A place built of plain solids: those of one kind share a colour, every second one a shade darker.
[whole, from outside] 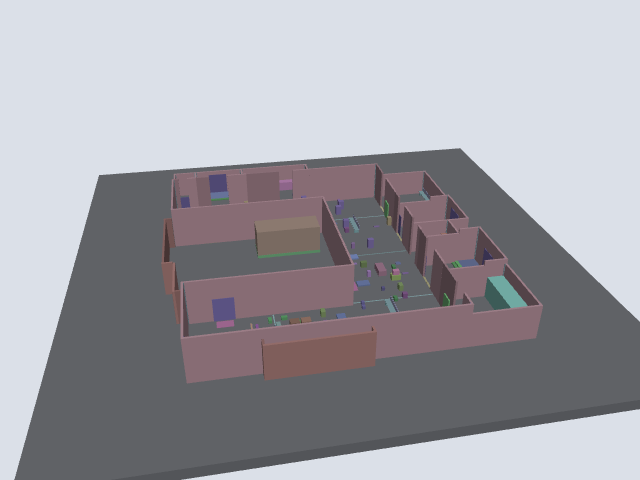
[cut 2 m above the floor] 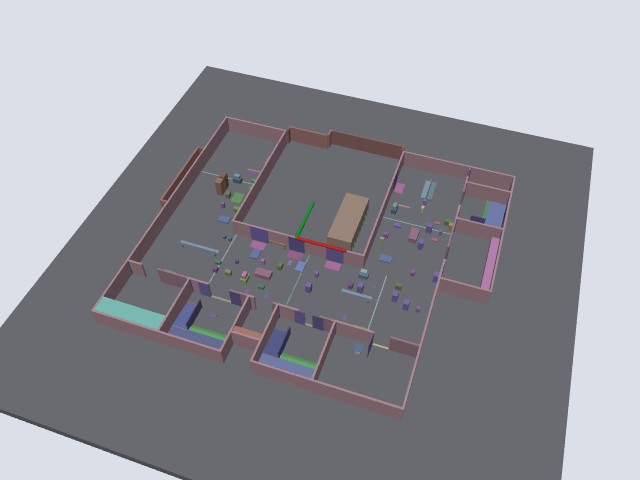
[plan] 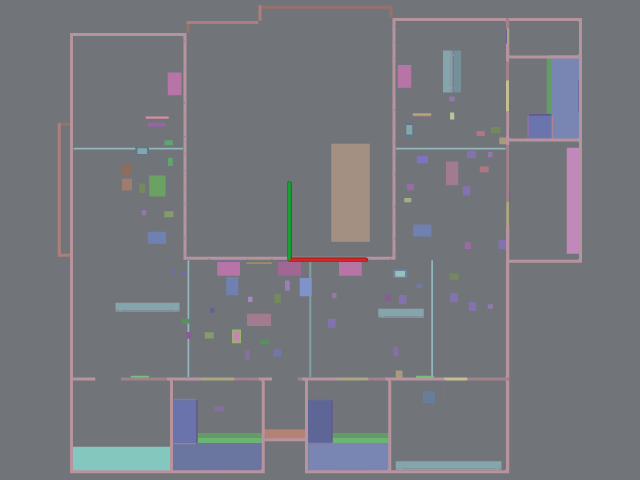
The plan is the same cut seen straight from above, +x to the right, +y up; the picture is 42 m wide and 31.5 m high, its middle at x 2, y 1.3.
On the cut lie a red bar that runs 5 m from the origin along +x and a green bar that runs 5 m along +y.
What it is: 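A town bus station's concourse; a hall 7 to 10.5 m deep behind a glazed screen with a door to each bay of 3.6 to 4.3 m; a fringe of rooms 4.2 to 6.4 m deep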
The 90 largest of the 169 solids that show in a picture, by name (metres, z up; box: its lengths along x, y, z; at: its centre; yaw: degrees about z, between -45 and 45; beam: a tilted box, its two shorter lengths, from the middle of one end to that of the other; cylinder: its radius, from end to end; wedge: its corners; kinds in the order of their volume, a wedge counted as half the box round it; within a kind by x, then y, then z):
{
 "wall_1": {"box": [0.2, 6.29, 3.41], "at": [-14.31, -10.86, 1.66]},
 "wall_2": {"box": [0.2, 8.12, 4.37], "at": [-14.31, -3.86, 2.13]},
 "wall_3": {"box": [0.2, 15.08, 4.37], "at": [-14.31, 7.34, 2.13]},
 "wall_4": {"box": [1.67, 0.2, 4.37], "at": [-13.58, -7.82, 2.13]},
 "wall_5": {"box": [6.77, 0.2, 3.41], "at": [-11.03, -13.91, 1.66]},
 "wall_6": {"box": [7.66, 0.2, 4.37], "at": [-10.58, 14.78, 2.13]},
 "wall_7": {"box": [3.42, 0.2, 4.37], "at": [-9.35, -7.82, 2.13]},
 "wall_8": {"box": [0.2, 2.2, 3.89], "at": [-7.74, -12.91, 1.9]},
 "wall_9": {"box": [0.2, 4.49, 3.41], "at": [-7.74, -9.96, 1.66]},
 "wall_10": {"box": [0.6, 0.2, 4.37], "at": [-7.74, -7.82, 2.13]},
 "wall_11": {"box": [0.2, 14.88, 4.37], "at": [-6.86, 7.44, 2.13]},
 "wall_12": {"box": [2.1, 0.2, 4.37], "at": [-6.79, -7.82, 2.13]},
 "wall_13": {"box": [6.21, 0.2, 3.89], "at": [-4.73, -13.91, 1.9]},
 "wall_14": {"box": [2.0, 0.2, 4.37], "at": [-2.63, -7.82, 2.13]},
 "wall_15": {"box": [0.2, 2.2, 3.89], "at": [-1.73, -12.91, 1.9]},
 "wall_16": {"box": [0.2, 4.2, 3.41], "at": [-1.73, -9.82, 1.66]},
 "wall_17": {"box": [0.67, 0.2, 4.37], "at": [-1.49, -7.82, 2.13]},
 "wall_18": {"box": [3.05, 0.2, 3.41], "at": [-0.3, -11.82, 1.66]},
 "wall_19": {"box": [13.91, 0.2, 4.37], "at": [0.0, 0.1, 2.13]},
 "wall_20": {"box": [0.67, 0.2, 4.37], "at": [0.88, -7.82, 2.13]},
 "wall_21": {"box": [0.2, 2.2, 3.41], "at": [1.12, -12.91, 1.66]},
 "wall_22": {"box": [0.2, 0.69, 2.93], "at": [1.12, -11.86, 1.42]},
 "wall_23": {"box": [0.2, 4.2, 3.41], "at": [1.12, -9.82, 1.66]},
 "wall_24": {"box": [2.1, 0.2, 4.37], "at": [2.07, -7.82, 2.13]},
 "wall_25": {"box": [5.66, 0.2, 3.41], "at": [3.85, -13.91, 1.66]},
 "wall_26": {"box": [1.51, 0.2, 4.37], "at": [5.92, -7.82, 2.13]},
 "wall_27": {"box": [0.2, 2.2, 3.41], "at": [6.58, -12.91, 1.66]},
 "wall_28": {"box": [0.2, 4.49, 2.93], "at": [6.58, -9.96, 1.42]},
 "wall_29": {"box": [0.2, 15.87, 4.37], "at": [6.86, 7.94, 2.13]},
 "wall_30": {"box": [3.67, 0.2, 4.37], "at": [8.31, -7.82, 2.13]},
 "wall_31": {"box": [7.94, 0.2, 2.93], "at": [10.45, -13.91, 1.42]},
 "wall_32": {"box": [7.66, 0.2, 4.37], "at": [10.58, 15.77, 2.13]},
 "wall_33": {"box": [2.75, 0.2, 4.37], "at": [13.04, -7.82, 2.13]},
 "wall_34": {"box": [0.2, 6.29, 2.93], "at": [14.31, -10.86, 1.42]},
 "wall_35": {"box": [0.2, 8.12, 4.37], "at": [14.31, -3.86, 2.13]},
 "wall_36": {"box": [0.2, 2.45, 4.37], "at": [14.31, 1.02, 2.13]},
 "wall_37": {"box": [0.2, 4.16, 4.37], "at": [14.31, 5.88, 2.13]},
 "wall_38": {"box": [0.2, 0.6, 4.37], "at": [14.31, 7.86, 2.13]},
 "wall_39": {"box": [0.2, 1.97, 4.37], "at": [14.31, 8.74, 2.13]},
 "wall_40": {"box": [0.2, 1.65, 4.37], "at": [14.31, 12.59, 2.13]},
 "wall_41": {"box": [0.2, 0.98, 4.37], "at": [14.31, 13.71, 2.13]},
 "wall_42": {"box": [0.2, 0.7, 4.37], "at": [14.31, 15.52, 2.13]},
 "wall_43": {"box": [3.18, 0.2, 2.93], "at": [15.8, 7.86, 1.42]},
 "wall_44": {"box": [3.18, 0.2, 2.93], "at": [15.8, 13.32, 1.42]},
 "wall_45": {"box": [4.98, 0.2, 2.93], "at": [16.7, -0.1, 1.42]},
 "wall_46": {"box": [4.98, 0.2, 2.93], "at": [16.7, 15.77, 1.42]},
 "wall_47": {"box": [2.2, 0.2, 2.93], "at": [18.09, 7.86, 1.42]},
 "wall_48": {"box": [2.2, 0.2, 2.93], "at": [18.09, 13.32, 1.42]},
 "wall_49": {"box": [0.2, 8.16, 2.93], "at": [19.09, 3.88, 1.42]},
 "wall_50": {"box": [0.2, 5.66, 2.93], "at": [19.09, 10.59, 1.42]},
 "wall_51": {"box": [0.2, 2.65, 2.93], "at": [19.09, 14.54, 1.42]},
 "bus_1": {"box": [2.5, 6.4, 3.05], "at": [4.0, 4.4, 1.48]},
 "cubicles_1": {"box": [6.37, 1.55, 2.15], "at": [-11.03, -13.03, 1.02]},
 "yard_wall_1": {"box": [0.2, 8.8, 3.45], "at": [-15.11, 4.6, 1.68]},
 "yard_wall_2": {"box": [0.2, 0.8, 3.45], "at": [-6.66, 15.3, 1.68]},
 "yard_wall_3": {"box": [4.7, 0.2, 3.45], "at": [-4.41, 15.58, 1.68]},
 "yard_wall_4": {"box": [0.2, 1.0, 3.45], "at": [-1.94, 16.2, 1.68]},
 "yard_wall_5": {"box": [8.8, 0.2, 3.45], "at": [2.36, 16.57, 1.68]},
 "yard_wall_6": {"box": [0.2, 0.8, 3.45], "at": [6.66, 16.3, 1.68]},
 "raised_1": {"box": [5.81, 1.8, 0.28], "at": [-4.73, -12.91, 0.09]},
 "raised_2": {"box": [5.26, 1.8, 0.28], "at": [3.85, -12.91, 0.09]},
 "raised_3": {"box": [1.8, 5.26, 0.17], "at": [18.09, 10.59, 0.04]},
 "counter_1": {"box": [0.8, 6.96, 1.1], "at": [18.59, 3.88, 0.5]},
 "bus_skirt_1": {"box": [2.53, 6.43, 0.37], "at": [4.0, 4.4, 0.14]},
 "locker_bank_1": {"box": [2.65, 0.6, 1.95], "at": [-0.3, -11.42, 0.93]},
 "board_1": {"box": [0.5, 0.6, 1.05], "at": [2.78, -4.17, 0.47]},
 "board_2": {"box": [0.5, 0.6, 1.05], "at": [7.43, -2.61, 0.47]},
 "board_3": {"box": [0.5, 0.6, 1.05], "at": [10.8, -2.49, 0.47]},
 "board_4": {"box": [0.5, 0.6, 1.05], "at": [11.62, 4.52, 0.47]},
 "board_5": {"box": [0.6, 0.5, 1.05], "at": [11.94, 6.91, 0.47]},
 "board_6": {"box": [0.5, 0.6, 1.05], "at": [12.01, -3.07, 0.47]},
 "board_7": {"box": [0.5, 0.6, 1.05], "at": [13.96, 1.0, 0.47]},
 "ticket_machine_1": {"box": [0.65, 0.8, 1.95], "at": [-10.67, 4.95, 0.93]},
 "ticket_machine_2": {"box": [0.65, 0.8, 1.95], "at": [-10.67, 5.9, 0.93]},
 "planter_1": {"box": [1.57, 0.8, 0.6], "at": [-2.0, -3.94, 0.25]},
 "planter_2": {"box": [0.8, 1.56, 0.6], "at": [10.67, 5.67, 0.25]},
 "slope_1": {"wedge": [[-7.64, -12.01, -0.05], [-7.64, -12.01, 0.23], [-7.64, -9.22, -0.05], [-7.64, -9.22, 0.0], [-6.14, -12.01, -0.05], [-6.14, -12.01, 0.23], [-6.14, -9.22, -0.05], [-6.14, -9.22, 0.0]]},
 "slope_2": {"wedge": [[1.22, -12.01, -0.05], [1.22, -12.01, 0.23], [1.22, -9.22, -0.05], [1.22, -9.22, 0.0], [2.72, -12.01, -0.05], [2.72, -12.01, 0.23], [2.72, -9.22, -0.05], [2.72, -9.22, 0.0]]},
 "upstand_1": {"box": [0.12, 2.79, 1.28], "at": [-6.08, -10.61, 0.59]},
 "upstand_2": {"box": [0.12, 2.79, 1.28], "at": [2.78, -10.61, 0.59]},
 "upstand_3": {"box": [1.48, 0.12, 1.17], "at": [16.45, 9.52, 0.54]},
 "flight_1": {"box": [4.19, 0.33, 0.28], "at": [-3.92, -11.85, 0.09]},
 "flight_2": {"box": [4.19, 0.32, 0.17], "at": [-3.92, -11.53, 0.03]},
 "flight_3": {"box": [3.64, 0.33, 0.28], "at": [4.66, -11.85, 0.09]},
 "pushchair_1": {"box": [0.9, 0.55, 0.6], "at": [-9.67, 7.14, 0.25]},
 "pushchair_2": {"box": [0.9, 0.55, 0.6], "at": [7.26, -0.93, 0.25]},
 "pushchair_3": {"box": [0.55, 0.9, 0.6], "at": [7.86, 8.53, 0.25]},
 "poster_1": {"box": [1.2, 0.12, 1.95], "at": [-9.81, -7.66, 0.93]},
 "poster_2": {"box": [1.2, 0.12, 1.95], "at": [8.89, -7.66, 0.93]},
 "trolley_1": {"box": [0.6, 0.9, 0.6], "at": [-3.48, -5.02, 0.25]}
}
